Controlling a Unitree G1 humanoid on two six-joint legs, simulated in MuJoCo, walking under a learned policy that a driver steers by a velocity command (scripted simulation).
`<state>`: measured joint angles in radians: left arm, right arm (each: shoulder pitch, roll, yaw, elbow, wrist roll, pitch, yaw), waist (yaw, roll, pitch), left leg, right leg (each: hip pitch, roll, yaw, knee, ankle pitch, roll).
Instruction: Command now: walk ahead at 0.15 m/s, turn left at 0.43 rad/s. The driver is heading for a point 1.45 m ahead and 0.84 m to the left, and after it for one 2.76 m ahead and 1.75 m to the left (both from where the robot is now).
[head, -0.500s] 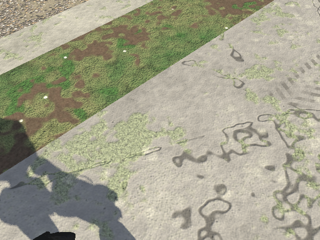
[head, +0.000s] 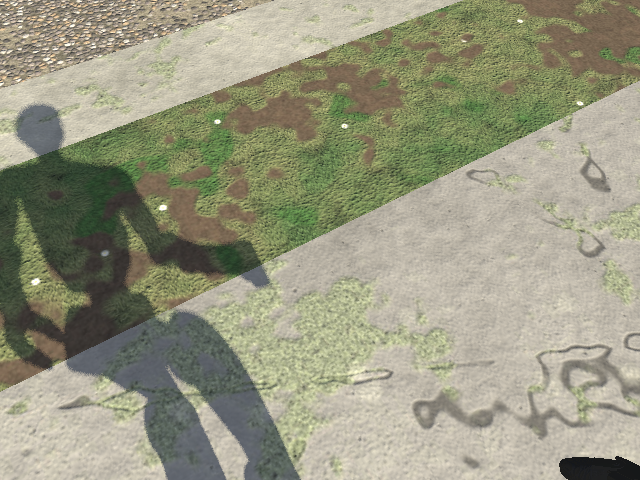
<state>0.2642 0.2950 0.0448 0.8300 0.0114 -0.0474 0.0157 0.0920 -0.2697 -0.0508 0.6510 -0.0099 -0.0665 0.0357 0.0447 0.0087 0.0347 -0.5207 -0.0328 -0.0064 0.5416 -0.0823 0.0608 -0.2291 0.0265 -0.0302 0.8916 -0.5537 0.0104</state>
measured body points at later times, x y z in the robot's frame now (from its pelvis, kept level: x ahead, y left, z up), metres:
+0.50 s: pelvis +0.07 -0.04 +0.01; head +0.10 -0.05 +0.46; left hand +0.13 +0.27 -0.08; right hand +0.30 -0.27 -0.08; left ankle +0.08 +0.08 -0.68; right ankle +0.12 -0.15 -0.72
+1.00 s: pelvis +0.05 +0.00 +0.02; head +0.07 +0.05 +0.47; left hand +0.01 +0.33 -0.10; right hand +0.34 -0.14 -0.05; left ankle +0.01 +0.09 -0.72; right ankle +0.13 -0.13 -0.64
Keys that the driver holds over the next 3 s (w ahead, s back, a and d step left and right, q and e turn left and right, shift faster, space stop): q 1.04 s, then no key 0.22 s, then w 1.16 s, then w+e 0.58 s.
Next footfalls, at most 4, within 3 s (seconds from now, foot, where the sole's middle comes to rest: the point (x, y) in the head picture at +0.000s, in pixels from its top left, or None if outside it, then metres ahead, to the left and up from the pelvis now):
0.42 right None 0.16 -0.14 -0.76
0.82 left None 0.04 0.11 -0.76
1.28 right None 0.18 -0.07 -0.76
1.64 left None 0.06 0.18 -0.76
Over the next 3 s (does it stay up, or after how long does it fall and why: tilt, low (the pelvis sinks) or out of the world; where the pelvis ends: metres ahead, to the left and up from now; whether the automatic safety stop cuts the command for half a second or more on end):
stays up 0.62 0.53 0.02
